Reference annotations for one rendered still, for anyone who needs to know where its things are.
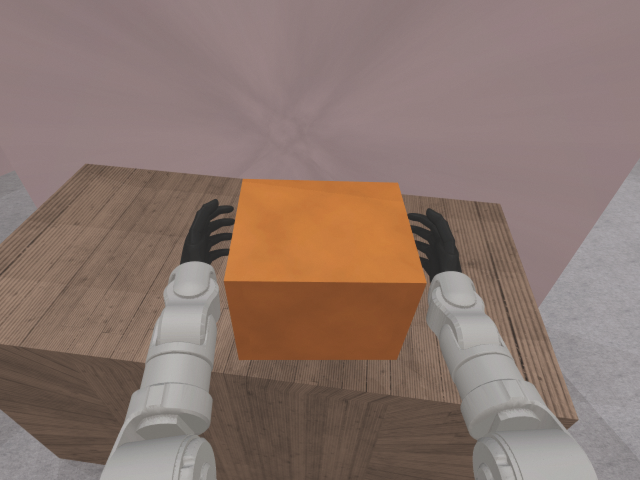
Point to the robot right upper arm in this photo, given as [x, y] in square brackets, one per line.
[538, 454]

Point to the left robot forearm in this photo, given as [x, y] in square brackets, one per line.
[174, 395]

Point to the robot right hand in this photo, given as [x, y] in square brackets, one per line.
[442, 253]

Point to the robot left hand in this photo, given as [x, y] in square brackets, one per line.
[199, 242]

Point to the pedestal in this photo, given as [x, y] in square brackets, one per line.
[81, 288]

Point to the right robot forearm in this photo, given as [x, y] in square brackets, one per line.
[494, 395]

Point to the carton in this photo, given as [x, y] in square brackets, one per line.
[322, 270]

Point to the robot left upper arm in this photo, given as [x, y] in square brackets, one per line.
[183, 457]

